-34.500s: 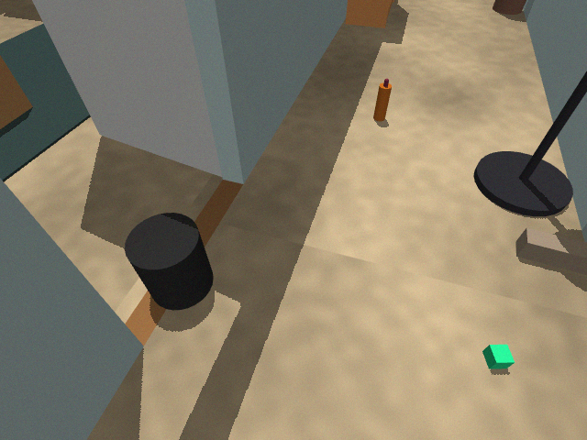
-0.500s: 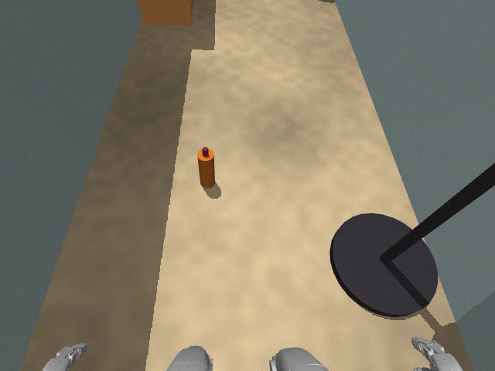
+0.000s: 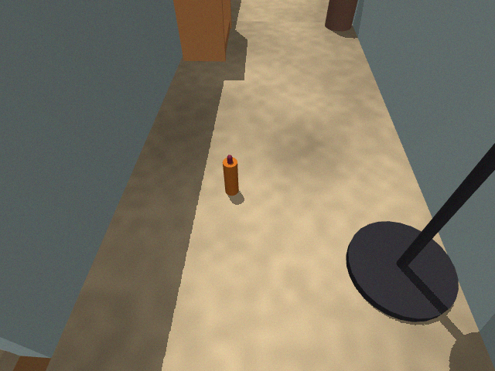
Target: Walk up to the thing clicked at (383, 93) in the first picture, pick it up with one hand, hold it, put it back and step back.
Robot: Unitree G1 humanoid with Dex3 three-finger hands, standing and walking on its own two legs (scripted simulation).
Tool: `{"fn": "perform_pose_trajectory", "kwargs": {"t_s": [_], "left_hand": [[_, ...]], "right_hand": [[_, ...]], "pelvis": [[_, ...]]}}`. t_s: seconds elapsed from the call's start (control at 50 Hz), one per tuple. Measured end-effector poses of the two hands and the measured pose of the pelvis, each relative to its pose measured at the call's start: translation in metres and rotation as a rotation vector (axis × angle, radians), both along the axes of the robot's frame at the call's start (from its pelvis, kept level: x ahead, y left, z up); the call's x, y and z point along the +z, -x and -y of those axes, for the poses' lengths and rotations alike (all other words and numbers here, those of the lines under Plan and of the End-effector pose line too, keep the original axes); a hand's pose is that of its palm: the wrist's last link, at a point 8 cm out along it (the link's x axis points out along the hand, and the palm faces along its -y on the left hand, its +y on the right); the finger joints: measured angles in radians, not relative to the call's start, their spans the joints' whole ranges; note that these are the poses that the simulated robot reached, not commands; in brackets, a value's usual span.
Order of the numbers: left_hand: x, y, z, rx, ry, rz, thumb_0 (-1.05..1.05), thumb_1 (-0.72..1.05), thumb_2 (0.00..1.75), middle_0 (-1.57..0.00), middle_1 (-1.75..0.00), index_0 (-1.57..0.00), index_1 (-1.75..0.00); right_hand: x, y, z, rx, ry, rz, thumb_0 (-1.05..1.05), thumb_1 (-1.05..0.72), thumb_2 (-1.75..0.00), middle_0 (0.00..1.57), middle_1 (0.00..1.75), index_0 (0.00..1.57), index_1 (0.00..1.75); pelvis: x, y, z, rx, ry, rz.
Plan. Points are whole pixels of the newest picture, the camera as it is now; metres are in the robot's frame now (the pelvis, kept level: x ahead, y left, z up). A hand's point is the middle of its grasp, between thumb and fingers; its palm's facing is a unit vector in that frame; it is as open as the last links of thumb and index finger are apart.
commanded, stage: step back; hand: left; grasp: from the side
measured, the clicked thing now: (230, 174) +1.08 +0.15 -0.63
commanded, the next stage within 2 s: stand in 0.80 s
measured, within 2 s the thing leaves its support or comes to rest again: neither
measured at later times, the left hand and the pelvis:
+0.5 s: hand out of the picture +0.08 +0.25 -0.13, palm faces +0.07 -0.92 -0.39, open 7.3 cm; pelvis +0.04 -0.02 +0.01, yaw +3 degrees
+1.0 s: hand out of the picture +0.14 +0.26 -0.14, palm faces +0.02 -0.94 -0.33, open 7.3 cm; pelvis +0.06 +0.00 +0.02, yaw +1 degrees
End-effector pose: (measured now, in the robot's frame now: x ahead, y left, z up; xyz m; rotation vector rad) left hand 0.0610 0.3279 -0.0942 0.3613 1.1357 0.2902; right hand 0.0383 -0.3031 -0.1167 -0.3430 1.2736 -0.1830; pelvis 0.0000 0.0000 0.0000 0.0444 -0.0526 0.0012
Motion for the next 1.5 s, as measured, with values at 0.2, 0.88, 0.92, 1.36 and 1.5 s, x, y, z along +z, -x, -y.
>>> {"fn": "perform_pose_trajectory", "kwargs": {"t_s": [0.2, 0.88, 0.92, 1.36, 1.5], "left_hand": [[-0.003, 0.002, 0.019, -0.017, 0.047, -0.042, 0.0, 0.9, 0.9, -0.2, -0.3, -0.21, -0.3], [-0.011, -0.067, 0.013, 0.01, 0.082, -0.035, 0.0, 0.91, 0.9, -0.2, -0.3, -0.2, -0.3], [-0.009, -0.068, 0.017, 0.006, 0.09, -0.038, 0.0, 0.91, 0.9, -0.2, -0.3, -0.21, -0.3], [-0.002, -0.056, 0.032, -0.021, 0.091, -0.101, 0.0, 0.9, 0.9, -0.2, -0.3, -0.21, -0.3], [-0.001, -0.059, 0.032, -0.024, 0.091, -0.103, 0.0, 0.9, 0.9, -0.2, -0.3, -0.21, -0.3]], "right_hand": [[0.015, -0.003, 0.018, -0.026, 0.005, 0.062, 0.0, -0.9, -0.9, 0.21, 0.3, 0.21, 0.3], [0.015, -0.136, -0.028, 0.054, -0.032, 0.142, 0.0, -0.9, -0.9, 0.21, 0.3, 0.21, 0.3], [0.017, -0.141, -0.027, 0.055, -0.036, 0.154, 0.0, -0.9, -0.9, 0.21, 0.3, 0.21, 0.3], [0.017, -0.085, -0.002, -0.023, -0.029, 0.025, 0.0, -0.9, -0.9, 0.2, 0.3, 0.21, 0.3], [0.015, -0.075, -0.002, -0.033, -0.03, -0.003, 0.0, -0.9, -0.9, 0.2, 0.3, 0.21, 0.3]], "pelvis": [[0.008, -0.005, 0.014, 0.0, 0.038, 0.002], [0.01, -0.059, -0.007, 0.025, 0.054, -0.01], [0.012, -0.06, -0.006, 0.024, 0.052, -0.006], [0.023, -0.053, 0.005, 0.018, 0.048, -0.004], [0.024, -0.056, 0.005, 0.016, 0.046, -0.01]]}}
